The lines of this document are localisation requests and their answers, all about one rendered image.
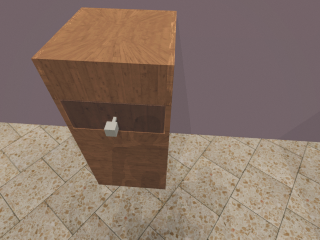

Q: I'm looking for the handle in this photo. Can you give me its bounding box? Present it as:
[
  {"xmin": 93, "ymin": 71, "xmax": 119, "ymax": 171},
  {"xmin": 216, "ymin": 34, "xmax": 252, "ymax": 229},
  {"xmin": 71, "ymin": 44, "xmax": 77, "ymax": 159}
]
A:
[{"xmin": 104, "ymin": 117, "xmax": 119, "ymax": 137}]

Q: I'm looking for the drawer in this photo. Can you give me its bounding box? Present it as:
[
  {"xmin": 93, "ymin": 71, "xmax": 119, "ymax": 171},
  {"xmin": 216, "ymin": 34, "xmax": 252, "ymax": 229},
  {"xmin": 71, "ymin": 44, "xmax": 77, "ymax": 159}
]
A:
[{"xmin": 60, "ymin": 99, "xmax": 166, "ymax": 133}]

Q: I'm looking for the cabinet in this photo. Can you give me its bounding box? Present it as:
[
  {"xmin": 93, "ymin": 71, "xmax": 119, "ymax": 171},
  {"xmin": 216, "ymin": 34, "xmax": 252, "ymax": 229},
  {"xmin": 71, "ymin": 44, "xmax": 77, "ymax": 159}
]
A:
[{"xmin": 31, "ymin": 7, "xmax": 177, "ymax": 190}]

